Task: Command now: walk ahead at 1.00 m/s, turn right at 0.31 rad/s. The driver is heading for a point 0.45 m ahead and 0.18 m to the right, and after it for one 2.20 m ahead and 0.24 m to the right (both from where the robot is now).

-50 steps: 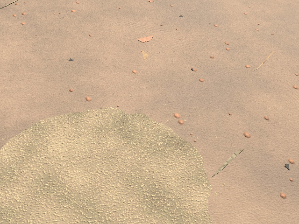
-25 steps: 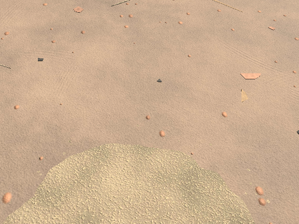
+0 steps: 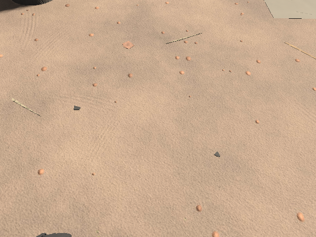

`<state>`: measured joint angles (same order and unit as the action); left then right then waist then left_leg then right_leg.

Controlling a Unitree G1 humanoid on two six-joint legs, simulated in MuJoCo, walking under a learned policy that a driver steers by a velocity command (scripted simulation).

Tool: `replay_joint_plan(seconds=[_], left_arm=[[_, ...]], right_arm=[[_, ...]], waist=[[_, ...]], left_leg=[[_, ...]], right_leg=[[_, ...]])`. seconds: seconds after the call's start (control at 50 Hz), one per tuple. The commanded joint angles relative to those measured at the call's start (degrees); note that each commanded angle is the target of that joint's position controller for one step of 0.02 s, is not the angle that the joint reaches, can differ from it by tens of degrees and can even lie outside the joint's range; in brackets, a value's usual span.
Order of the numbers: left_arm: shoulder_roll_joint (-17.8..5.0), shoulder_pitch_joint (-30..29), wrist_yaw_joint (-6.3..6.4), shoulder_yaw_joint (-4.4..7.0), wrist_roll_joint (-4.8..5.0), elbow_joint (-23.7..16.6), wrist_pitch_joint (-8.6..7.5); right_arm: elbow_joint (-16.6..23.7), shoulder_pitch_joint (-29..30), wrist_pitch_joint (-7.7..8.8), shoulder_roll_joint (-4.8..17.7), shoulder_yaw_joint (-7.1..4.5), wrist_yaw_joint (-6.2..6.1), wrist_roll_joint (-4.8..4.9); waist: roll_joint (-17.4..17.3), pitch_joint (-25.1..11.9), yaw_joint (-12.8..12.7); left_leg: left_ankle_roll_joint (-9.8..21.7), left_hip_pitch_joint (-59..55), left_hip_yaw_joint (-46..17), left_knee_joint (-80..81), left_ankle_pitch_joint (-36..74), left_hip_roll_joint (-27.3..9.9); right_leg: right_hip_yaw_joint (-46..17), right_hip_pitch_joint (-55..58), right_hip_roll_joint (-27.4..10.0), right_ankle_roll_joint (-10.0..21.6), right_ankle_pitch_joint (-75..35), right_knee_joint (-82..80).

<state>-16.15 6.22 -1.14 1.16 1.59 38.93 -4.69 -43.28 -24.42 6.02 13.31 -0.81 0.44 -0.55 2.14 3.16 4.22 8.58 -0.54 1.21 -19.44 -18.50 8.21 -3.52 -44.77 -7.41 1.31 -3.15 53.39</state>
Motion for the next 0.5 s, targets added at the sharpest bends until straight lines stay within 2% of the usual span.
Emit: replay_joint_plan(seconds=[0.02,0.06,0.08,0.12,0.14,0.16,0.18,0.2,0.22,0.24,0.26,0.28,0.3,0.32,0.34,0.38,0.42,0.44,0.46,0.48,0.5], left_arm=[[-2.3,-8.8,-1.54,0.56,0.53,-4.4,-1.42],[-1.9,-10.0,-2.82,0.60,0.47,-4.8,-2.19],[-2.7,-9.5,-3.58,1.01,0.13,-4.7,-2.67],[-3.9,-6.1,-4.60,1.91,-0.46,-4.3,-3.02],[-5.1,-0.2,-4.73,2.60,-0.30,-3.0,-2.51],[-8.3,11.0,-4.45,4.19,0.19,-0.2,-1.51],[-11.5,26.4,-3.40,5.62,0.57,3.4,-0.51],[-10.7,32.7,-1.91,4.17,-0.28,6.9,0.15],[-13.0,24.8,-1.28,3.81,-5.36,3.0,-1.28],[-13.7,19.0,-0.72,5.42,-4.75,-2.0,-0.36],[-12.0,13.4,-0.16,5.24,-2.59,-4.5,0.17],[-10.2,7.8,-0.19,4.50,-0.99,-5.9,0.51],[-10.0,5.2,-0.14,4.32,-0.96,-6.8,0.53],[-10.0,3.7,-0.16,4.44,-1.38,-7.1,0.69],[-9.5,3.5,-0.12,4.46,-1.25,-6.7,0.90],[-10.2,5.5,0.82,4.88,-0.84,-5.1,1.48],[-11.6,6.9,2.18,5.57,-0.34,-4.2,3.45],[-11.0,6.4,2.89,5.36,0.02,-4.1,4.34],[-9.7,6.6,3.46,4.96,0.30,-4.0,4.99],[-8.1,7.8,3.81,4.41,0.27,-3.5,5.42],[-6.6,8.9,3.91,3.76,-0.19,-3.1,5.64]], right_arm=[[1.6,-1.2,1.37,8.6,-2.05,-1.62,-0.22],[0.2,-1.4,1.14,9.6,-2.14,-2.18,-0.40],[-0.1,-1.2,0.59,10.4,-2.23,-2.68,-0.77],[0.0,-0.3,-0.89,13.0,-2.91,-4.24,-1.23],[0.5,1.1,-1.60,14.0,-3.39,-5.27,-1.26],[1.5,3.8,-2.10,14.5,-3.70,-5.96,-2.00],[3.8,11.0,-2.19,16.1,-4.40,-5.90,-2.21],[5.9,14.3,-1.17,6.8,-2.12,-3.59,-3.24],[8.8,1.3,0.07,1.8,-0.25,-1.82,0.36],[9.3,3.0,1.15,9.0,-0.66,-0.70,1.18],[11.2,9.0,1.42,11.6,-1.28,-0.37,1.39],[11.6,10.9,0.98,11.3,-1.38,-0.42,0.37],[11.9,10.7,-0.02,11.2,-1.48,-0.67,-0.39],[11.6,10.1,-1.06,11.8,-1.80,-0.89,-0.67],[11.5,10.0,-1.49,11.6,-1.88,-1.38,-1.11],[12.5,12.6,-1.49,8.5,-0.94,-2.38,-1.80],[12.6,14.2,-2.17,7.4,-0.60,-2.80,-1.13],[11.7,13.3,-2.47,7.8,-0.67,-2.75,-0.52],[11.1,13.7,-2.62,8.0,-0.62,-2.55,-0.32],[11.0,15.1,-2.62,7.8,-0.47,-2.28,-0.36],[11.2,16.5,-2.46,7.3,-0.28,-1.96,-0.42]], waist=[[-2.0,3.9,2.0],[-3.2,5.0,1.9],[-3.5,4.4,1.3],[-6.0,0.1,-0.8],[-8.4,-3.1,-3.9],[-9.6,-8.0,-9.7],[-6.8,-10.9,-18.6],[13.2,-10.5,-18.1],[17.5,-22.9,-7.1],[4.1,-29.6,-10.1],[-5.3,-20.4,-7.9],[-13.2,-12.4,-3.7],[-12.9,-8.3,-1.4],[-10.5,-4.8,-0.2],[-8.8,-3.5,0.0],[-7.3,-5.5,-1.1],[-3.4,-11.8,-2.2],[-1.4,-14.1,-2.2],[0.2,-15.1,-3.4],[1.7,-15.2,-5.0],[3.3,-14.7,-6.2]], left_leg=[[-5.9,8.0,0.8,12.8,28.7,-11.6],[-7.8,4.5,3.3,12.9,36.0,-12.9],[-9.1,1.5,4.6,10.4,46.1,-12.8],[-11.7,-4.9,6.6,0.1,67.9,-13.7],[-12.9,-4.7,6.8,-7.6,77.5,-14.4],[-13.9,-1.2,6.1,-19.8,83.2,-14.9],[-15.0,10.0,5.8,-41.5,74.2,-13.6],[-15.7,27.6,4.9,-72.3,-7.6,-1.9],[-16.7,44.0,-9.6,-86.6,-21.8,0.9],[-14.1,43.0,-14.7,-81.6,-13.6,-1.7],[-11.5,44.0,-13.9,-74.1,-9.8,-3.9],[-10.3,41.6,-12.0,-68.0,-7.6,-5.7],[-10.7,38.6,-11.7,-63.4,-7.1,-6.4],[-11.6,35.8,-11.4,-58.5,-7.2,-7.5],[-12.7,33.4,-10.6,-52.9,-7.5,-8.3],[-14.5,29.6,-8.1,-39.4,-4.7,-7.2],[-15.7,26.0,-7.9,-32.1,3.9,-4.8],[-15.9,25.4,-7.5,-29.1,8.5,-5.1],[-15.9,24.9,-6.8,-26.3,12.7,-5.6],[-15.6,24.5,-6.3,-24.1,16.2,-6.4],[-15.1,24.0,-6.3,-22.8,18.5,-7.2]], right_leg=[[4.6,6.7,4.1,0.1,-13.3,-12.1],[6.5,8.5,6.1,1.0,-17.2,-18.4],[9.0,9.7,8.7,1.6,-17.6,-21.1],[14.2,14.1,14.0,2.1,-16.4,-22.8],[15.5,20.2,16.2,2.3,-12.6,-21.7],[14.5,31.2,17.0,3.1,-9.9,-18.8],[6.3,46.2,12.0,6.2,-12.9,-20.7],[-1.1,58.3,5.3,9.3,-25.5,-19.4],[-30.4,72.7,-7.3,21.5,-33.4,-17.9],[-38.1,71.0,-9.9,24.0,-17.1,-27.4],[-36.7,60.3,-6.7,22.9,1.6,-32.7],[-35.3,46.9,-4.7,20.9,8.8,-36.8],[-34.2,37.4,-2.9,20.4,6.2,-38.8],[-30.0,30.3,-0.1,19.6,-0.3,-39.5],[-25.3,25.5,2.3,18.8,-9.7,-38.4],[-18.7,21.9,6.3,16.9,-24.6,-34.8],[-17.2,24.1,8.4,13.9,-25.1,-31.7],[-14.6,25.9,8.7,12.0,-22.7,-30.1],[-12.8,27.0,8.9,10.4,-19.3,-28.8],[-12.4,27.7,8.5,9.4,-15.6,-28.2],[-13.0,28.2,7.3,9.2,-11.7,-28.0]])
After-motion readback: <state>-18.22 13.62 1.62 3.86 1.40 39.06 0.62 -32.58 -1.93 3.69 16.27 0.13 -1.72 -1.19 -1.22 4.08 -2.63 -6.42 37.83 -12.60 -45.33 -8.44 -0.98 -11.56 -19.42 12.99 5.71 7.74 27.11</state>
